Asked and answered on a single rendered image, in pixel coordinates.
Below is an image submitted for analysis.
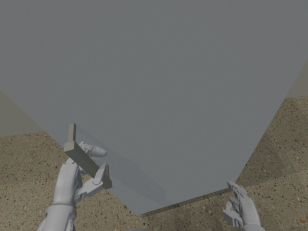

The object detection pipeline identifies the robot right hand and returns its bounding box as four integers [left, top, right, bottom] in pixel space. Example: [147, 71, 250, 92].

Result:
[223, 180, 261, 231]

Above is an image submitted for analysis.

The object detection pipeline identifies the left robot forearm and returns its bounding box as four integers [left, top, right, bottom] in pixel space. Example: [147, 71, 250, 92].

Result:
[37, 204, 77, 231]

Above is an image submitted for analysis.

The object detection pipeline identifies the robot left hand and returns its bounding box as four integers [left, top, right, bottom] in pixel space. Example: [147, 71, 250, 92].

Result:
[52, 141, 107, 208]

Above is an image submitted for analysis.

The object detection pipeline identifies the fridge door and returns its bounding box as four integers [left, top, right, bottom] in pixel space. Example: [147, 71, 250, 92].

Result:
[0, 0, 308, 216]

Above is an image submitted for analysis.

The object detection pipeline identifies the handle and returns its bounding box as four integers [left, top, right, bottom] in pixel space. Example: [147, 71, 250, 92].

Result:
[64, 123, 112, 189]

